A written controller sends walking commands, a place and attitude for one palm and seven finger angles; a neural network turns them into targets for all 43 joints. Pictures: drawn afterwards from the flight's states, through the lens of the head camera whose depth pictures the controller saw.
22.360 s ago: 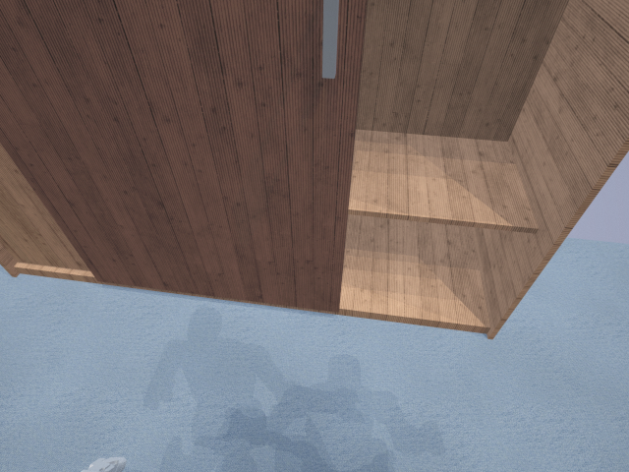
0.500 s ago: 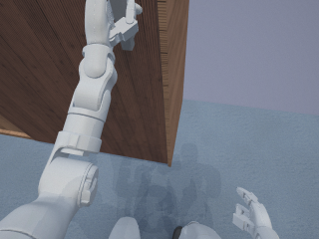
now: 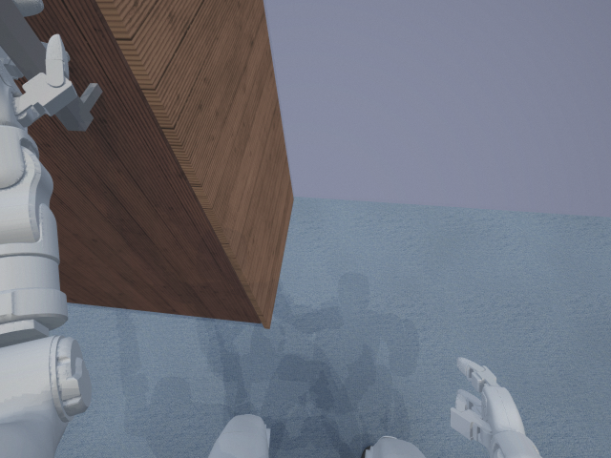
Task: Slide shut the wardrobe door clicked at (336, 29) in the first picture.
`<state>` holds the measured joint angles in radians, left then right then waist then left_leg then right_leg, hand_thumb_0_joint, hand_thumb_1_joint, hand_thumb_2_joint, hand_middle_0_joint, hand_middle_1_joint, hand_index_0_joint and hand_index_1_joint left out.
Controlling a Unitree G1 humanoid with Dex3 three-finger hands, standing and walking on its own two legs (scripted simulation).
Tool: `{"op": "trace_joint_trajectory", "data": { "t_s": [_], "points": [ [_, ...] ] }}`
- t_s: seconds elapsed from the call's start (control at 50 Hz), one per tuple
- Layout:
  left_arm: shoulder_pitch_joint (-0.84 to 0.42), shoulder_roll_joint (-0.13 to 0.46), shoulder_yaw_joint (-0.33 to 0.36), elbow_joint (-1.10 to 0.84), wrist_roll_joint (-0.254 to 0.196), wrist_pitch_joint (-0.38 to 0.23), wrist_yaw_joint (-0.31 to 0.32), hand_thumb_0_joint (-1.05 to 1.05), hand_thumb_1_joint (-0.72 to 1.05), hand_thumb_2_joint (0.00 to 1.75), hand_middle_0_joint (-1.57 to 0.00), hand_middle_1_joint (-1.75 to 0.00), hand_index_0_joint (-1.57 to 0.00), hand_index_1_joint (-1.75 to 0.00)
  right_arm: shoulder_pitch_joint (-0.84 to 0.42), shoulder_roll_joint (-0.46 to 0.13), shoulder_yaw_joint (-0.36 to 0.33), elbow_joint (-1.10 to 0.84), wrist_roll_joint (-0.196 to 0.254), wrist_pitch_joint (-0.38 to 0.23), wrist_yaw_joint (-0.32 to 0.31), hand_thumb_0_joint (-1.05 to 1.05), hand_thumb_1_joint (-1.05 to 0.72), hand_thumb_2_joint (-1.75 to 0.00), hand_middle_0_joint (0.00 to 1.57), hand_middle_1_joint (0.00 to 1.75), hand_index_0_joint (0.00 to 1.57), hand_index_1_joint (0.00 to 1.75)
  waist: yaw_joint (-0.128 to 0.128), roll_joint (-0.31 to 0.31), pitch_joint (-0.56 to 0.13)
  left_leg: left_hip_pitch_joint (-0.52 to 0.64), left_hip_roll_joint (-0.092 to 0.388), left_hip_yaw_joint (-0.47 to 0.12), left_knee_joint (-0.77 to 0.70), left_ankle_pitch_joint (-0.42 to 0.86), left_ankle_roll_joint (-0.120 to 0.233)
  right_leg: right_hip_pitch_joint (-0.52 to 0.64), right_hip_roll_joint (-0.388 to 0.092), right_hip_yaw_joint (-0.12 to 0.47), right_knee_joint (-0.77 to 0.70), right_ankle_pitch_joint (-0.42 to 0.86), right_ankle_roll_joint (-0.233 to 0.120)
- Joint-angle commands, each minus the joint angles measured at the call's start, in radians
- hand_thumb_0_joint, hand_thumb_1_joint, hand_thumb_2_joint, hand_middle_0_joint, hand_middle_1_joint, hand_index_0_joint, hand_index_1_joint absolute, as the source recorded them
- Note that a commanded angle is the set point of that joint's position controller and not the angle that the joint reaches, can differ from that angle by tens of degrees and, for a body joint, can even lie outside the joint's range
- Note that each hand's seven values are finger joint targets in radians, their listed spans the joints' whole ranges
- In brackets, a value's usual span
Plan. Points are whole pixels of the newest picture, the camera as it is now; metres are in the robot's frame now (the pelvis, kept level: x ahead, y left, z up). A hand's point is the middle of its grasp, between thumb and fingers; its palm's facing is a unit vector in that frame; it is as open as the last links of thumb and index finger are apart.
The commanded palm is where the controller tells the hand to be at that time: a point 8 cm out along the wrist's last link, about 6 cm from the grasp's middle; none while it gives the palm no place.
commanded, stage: stop walking and hold the door there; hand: left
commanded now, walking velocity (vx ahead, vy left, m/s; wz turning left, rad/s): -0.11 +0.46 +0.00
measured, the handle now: (44, 47) +0.45 +0.31 +0.26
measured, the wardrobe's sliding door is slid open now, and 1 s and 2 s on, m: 0.00 0.00 0.00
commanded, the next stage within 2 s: none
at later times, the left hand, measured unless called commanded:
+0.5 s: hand (54, 78) +0.42 +0.29 +0.25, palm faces +0.46 -0.85 -0.24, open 6.3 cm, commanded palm +0.38 +0.34 +0.24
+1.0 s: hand (57, 79) +0.42 +0.29 +0.24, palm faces +0.44 -0.87 -0.22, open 6.3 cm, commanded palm +0.38 +0.34 +0.24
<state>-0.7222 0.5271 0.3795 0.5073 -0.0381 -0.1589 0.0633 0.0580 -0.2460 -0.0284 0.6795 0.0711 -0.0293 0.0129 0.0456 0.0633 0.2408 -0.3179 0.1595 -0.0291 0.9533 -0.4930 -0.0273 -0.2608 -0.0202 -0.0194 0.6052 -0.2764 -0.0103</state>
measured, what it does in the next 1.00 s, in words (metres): steps on the spot: left foot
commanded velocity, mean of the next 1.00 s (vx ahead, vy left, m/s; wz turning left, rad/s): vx -0.02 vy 0.05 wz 0.00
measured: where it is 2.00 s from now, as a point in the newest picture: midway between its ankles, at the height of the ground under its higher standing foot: outside the picture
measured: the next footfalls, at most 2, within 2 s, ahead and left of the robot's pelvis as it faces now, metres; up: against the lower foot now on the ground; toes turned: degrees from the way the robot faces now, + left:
left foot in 0.34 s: +0.05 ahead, +0.11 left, +0.00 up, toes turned -1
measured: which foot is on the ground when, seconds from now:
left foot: up 0.00-0.32, down 0.34-1.00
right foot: down 0.00-1.00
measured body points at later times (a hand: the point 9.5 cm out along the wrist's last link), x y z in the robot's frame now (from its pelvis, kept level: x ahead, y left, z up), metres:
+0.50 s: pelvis +0.00 +0.01 +0.01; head +0.01 +0.01 +0.46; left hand +0.39 +0.34 +0.26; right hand +0.09 -0.29 -0.08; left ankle +0.01 +0.11 -0.73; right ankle +0.03 -0.11 -0.73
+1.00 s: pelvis +0.02 +0.02 +0.01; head +0.02 +0.02 +0.46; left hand +0.39 +0.34 +0.26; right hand +0.13 -0.26 -0.09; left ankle +0.01 +0.11 -0.73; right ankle +0.03 -0.11 -0.73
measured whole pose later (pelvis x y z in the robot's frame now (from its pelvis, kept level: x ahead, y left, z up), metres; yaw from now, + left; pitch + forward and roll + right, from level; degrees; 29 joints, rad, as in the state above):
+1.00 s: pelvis +0.02 +0.02 +0.01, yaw -7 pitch +0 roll -1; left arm -0.42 0.56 0.43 0.39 -0.04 -0.16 0.09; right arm 0.22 -0.27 0.01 0.70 0.06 -0.04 -0.09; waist -0.02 0.01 -0.01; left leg -0.20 0.01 0.09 0.48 -0.29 0.04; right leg -0.25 0.03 0.08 0.44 -0.19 0.02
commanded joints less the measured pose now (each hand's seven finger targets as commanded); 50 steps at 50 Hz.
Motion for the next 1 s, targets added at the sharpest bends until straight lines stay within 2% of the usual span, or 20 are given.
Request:
{"op": "trace_joint_trajectory", "data": {
  "t_s": [0.0, 0.02, 0.04, 0.1, 0.12, 0.18, 0.2, 0.26, 0.32, 0.34, 0.36, 0.38, 0.44, 0.48, 0.5, 0.62, 0.68, 0.84, 0.9, 0.98],
  "points": [
    [-0.309, 0.404, 0.179, -0.209, 0.027, -0.048, 0.051, 0.00, 0.90, 0.90, -0.45, -1.40, -0.45, -1.40, 0.003, -0.111, -0.009, -0.122, -0.019, -0.070, -0.066, 0.00, -0.90, -0.90, 0.20, 0.30, 0.20, 0.30, -0.018, -0.210, -0.581, -0.061, -0.139, 0.068, -0.175, -0.026, 0.022, 0.431, -0.267, 0.263, -0.146, 0.962, -0.098],
    [-0.273, 0.435, 0.211, -0.198, 0.029, -0.048, 0.058, 0.00, 0.90, 0.90, -0.45, -1.40, -0.45, -1.40, -0.002, -0.130, -0.015, -0.124, -0.021, -0.071, -0.071, 0.00, -0.90, -0.90, 0.20, 0.30, 0.20, 0.30, -0.023, -0.225, -0.570, -0.049, -0.143, 0.083, -0.235, 0.003, 0.021, 0.413, -0.282, 0.258, -0.158, 0.951, -0.097],
    [-0.258, 0.429, 0.203, -0.201, 0.028, -0.047, 0.060, 0.00, 0.90, 0.90, -0.45, -1.40, -0.45, -1.40, 0.005, -0.127, -0.014, -0.136, -0.015, -0.063, -0.068, 0.00, -0.90, -0.90, 0.20, 0.30, 0.20, 0.30, -0.018, -0.269, -0.586, -0.037, -0.155, 0.084, -0.256, 0.037, 0.020, 0.415, -0.290, 0.247, -0.168, 0.920, -0.093],
    [-0.207, 0.439, 0.207, -0.200, 0.029, -0.039, 0.058, 0.00, 0.90, 0.90, -0.45, -1.40, -0.45, -1.40, 0.013, -0.154, -0.035, -0.151, -0.009, -0.044, -0.065, 0.00, -0.90, -0.90, 0.20, 0.30, 0.20, 0.30, -0.018, -0.227, -0.581, 0.009, -0.162, 0.068, -0.285, 0.072, 0.020, 0.351, -0.322, 0.293, -0.222, 0.818, -0.097],
    [-0.191, 0.433, 0.196, -0.184, 0.025, -0.034, 0.060, 0.00, 0.90, 0.90, -0.45, -1.40, -0.45, -1.40, 0.016, -0.163, -0.037, -0.148, -0.005, -0.041, -0.064, 0.00, -0.90, -0.90, 0.20, 0.30, 0.20, 0.30, -0.023, -0.177, -0.561, 0.020, -0.160, 0.061, -0.295, 0.090, 0.022, 0.318, -0.340, 0.305, -0.241, 0.782, -0.105],
    [-0.166, 0.476, 0.223, -0.194, 0.032, -0.040, 0.067, 0.00, 0.90, 0.90, -0.45, -1.40, -0.45, -1.40, 0.048, -0.180, -0.043, -0.153, -0.007, -0.027, -0.065, 0.00, -0.90, -0.90, 0.20, 0.30, 0.20, 0.30, -0.026, -0.144, -0.542, 0.063, -0.155, 0.037, -0.375, 0.151, 0.034, 0.258, -0.319, 0.305, -0.279, 0.584, -0.099],
    [-0.154, 0.486, 0.229, -0.187, 0.035, -0.045, 0.067, 0.00, 0.90, 0.90, -0.45, -1.40, -0.45, -1.40, 0.060, -0.185, -0.046, -0.153, -0.010, -0.026, -0.066, 0.00, -0.90, -0.90, 0.20, 0.30, 0.20, 0.30, -0.027, -0.140, -0.533, 0.080, -0.153, 0.035, -0.423, 0.184, 0.038, 0.244, -0.306, 0.301, -0.288, 0.528, -0.094],
    [-0.128, 0.501, 0.231, -0.192, 0.035, -0.055, 0.066, 0.00, 0.90, 0.90, -0.45, -1.40, -0.45, -1.40, 0.081, -0.199, -0.056, -0.152, -0.010, -0.027, -0.076, 0.00, -0.90, -0.90, 0.20, 0.30, 0.20, 0.30, -0.036, -0.050, -0.499, 0.153, -0.124, 0.050, -0.555, 0.317, 0.053, 0.196, -0.247, 0.275, -0.276, 0.440, -0.055],
    [-0.113, 0.468, 0.205, -0.202, 0.024, -0.053, 0.055, 0.00, 0.90, 0.90, -0.45, -1.40, -0.45, -1.40, 0.094, -0.212, -0.065, -0.159, 0.001, -0.032, -0.083, 0.00, -0.90, -0.90, 0.20, 0.30, 0.20, 0.30, -0.028, -0.033, -0.496, 0.172, -0.030, 0.007, -0.566, 0.451, 0.084, 0.200, -0.148, 0.224, -0.248, 0.380, 0.004],
    [-0.112, 0.451, 0.189, -0.206, 0.027, -0.051, 0.052, 0.00, 0.90, 0.90, -0.45, -1.40, -0.45, -1.40, 0.102, -0.211, -0.062, -0.163, 0.002, -0.032, -0.082, 0.00, -0.90, -0.90, 0.20, 0.30, 0.20, 0.30, -0.029, -0.044, -0.509, 0.163, -0.033, 0.020, -0.541, 0.453, 0.081, 0.208, -0.137, 0.238, -0.258, 0.356, 0.013],
    [-0.105, 0.443, 0.177, -0.220, 0.031, -0.054, 0.051, 0.00, 0.90, 0.90, -0.45, -1.40, -0.45, -1.40, 0.100, -0.199, -0.054, -0.164, -0.004, -0.037, -0.086, 0.00, -0.90, -0.90, 0.20, 0.30, 0.20, 0.30, -0.043, 0.023, -0.512, 0.173, -0.027, 0.010, -0.556, 0.436, 0.085, 0.186, -0.128, 0.213, -0.236, 0.331, 0.006],
    [-0.104, 0.467, 0.198, -0.214, 0.038, -0.059, 0.056, 0.00, 0.90, 0.90, -0.45, -1.40, -0.45, -1.40, 0.108, -0.200, -0.049, -0.160, -0.007, -0.039, -0.091, 0.00, -0.90, -0.90, 0.20, 0.30, 0.20, 0.30, -0.044, 0.053, -0.508, 0.162, -0.008, -0.017, -0.575, 0.430, 0.094, 0.176, -0.097, 0.171, -0.211, 0.280, 0.012],
    [-0.096, 0.461, 0.191, -0.214, 0.029, -0.064, 0.057, 0.00, 0.90, 0.90, -0.45, -1.40, -0.45, -1.40, 0.103, -0.193, -0.036, -0.161, -0.008, -0.045, -0.103, 0.00, -0.90, -0.90, 0.20, 0.30, 0.20, 0.30, -0.038, 0.057, -0.463, 0.103, 0.027, -0.062, -0.624, 0.339, 0.109, 0.140, -0.043, 0.099, -0.173, 0.139, 0.025],
    [-0.091, 0.458, 0.192, -0.199, 0.025, -0.064, 0.058, 0.00, 0.90, 0.90, -0.45, -1.40, -0.45, -1.40, 0.108, -0.188, -0.031, -0.153, -0.011, -0.052, -0.110, 0.00, -0.90, -0.90, 0.20, 0.30, 0.20, 0.30, -0.036, 0.056, -0.436, 0.080, 0.031, -0.065, -0.637, 0.270, 0.109, 0.124, -0.037, 0.099, -0.172, 0.099, 0.023],
    [-0.093, 0.434, 0.169, -0.198, 0.023, -0.062, 0.056, 0.00, 0.90, 0.90, -0.45, -1.40, -0.45, -1.40, 0.111, -0.183, -0.026, -0.148, -0.013, -0.056, -0.113, 0.00, -0.90, -0.90, 0.20, 0.30, 0.20, 0.30, -0.038, 0.060, -0.426, 0.074, 0.028, -0.063, -0.638, 0.255, 0.108, 0.118, -0.036, 0.098, -0.170, 0.100, 0.022],
    [-0.067, 0.417, 0.164, -0.176, 0.012, -0.055, 0.053, 0.00, 0.90, 0.90, -0.45, -1.40, -0.45, -1.40, 0.131, -0.179, -0.017, -0.117, -0.020, -0.064, -0.122, 0.00, -0.90, -0.90, 0.20, 0.30, 0.20, 0.30, -0.042, 0.005, -0.409, 0.074, 0.017, -0.055, -0.626, 0.240, 0.098, 0.092, -0.033, 0.112, -0.178, 0.122, 0.019],
    [-0.071, 0.409, 0.162, -0.198, 0.012, -0.060, 0.051, 0.00, 0.90, 0.90, -0.45, -1.40, -0.45, -1.40, 0.142, -0.173, -0.014, -0.104, -0.020, -0.067, -0.119, 0.00, -0.90, -0.90, 0.20, 0.30, 0.20, 0.30, -0.045, -0.025, -0.437, 0.115, 0.001, -0.035, -0.593, 0.317, 0.087, 0.088, -0.036, 0.130, -0.185, 0.184, 0.014],
    [-0.038, 0.343, 0.117, -0.285, 0.002, -0.054, 0.049, 0.00, 0.90, 0.90, -0.45, -1.40, -0.45, -1.40, 0.116, -0.159, -0.009, -0.110, -0.015, -0.063, -0.115, 0.00, -0.90, -0.90, 0.20, 0.30, 0.20, 0.30, -0.049, -0.004, -0.459, 0.187, -0.002, -0.020, -0.568, 0.455, 0.073, 0.073, -0.031, 0.130, -0.179, 0.278, 0.010],
    [-0.012, 0.351, 0.132, -0.299, 0.001, -0.048, 0.054, 0.00, 0.90, 0.90, -0.45, -1.40, -0.45, -1.40, 0.111, -0.162, -0.013, -0.114, -0.015, -0.058, -0.115, 0.00, -0.90, -0.90, 0.20, 0.30, 0.20, 0.30, -0.048, -0.008, -0.471, 0.209, -0.006, -0.006, -0.551, 0.504, 0.069, 0.080, -0.033, 0.131, -0.183, 0.325, 0.008],
    [0.030, 0.392, 0.180, -0.283, -0.001, -0.045, 0.060, 0.00, 0.90, 0.90, -0.45, -1.40, -0.45, -1.40, 0.104, -0.166, -0.017, -0.120, -0.014, -0.046, -0.116, 0.00, -0.90, -0.90, 0.20, 0.30, 0.20, 0.30, -0.050, -0.002, -0.466, 0.187, -0.019, 0.010, -0.540, 0.472, 0.063, 0.089, -0.042, 0.151, -0.200, 0.344, 0.004]
  ]
}}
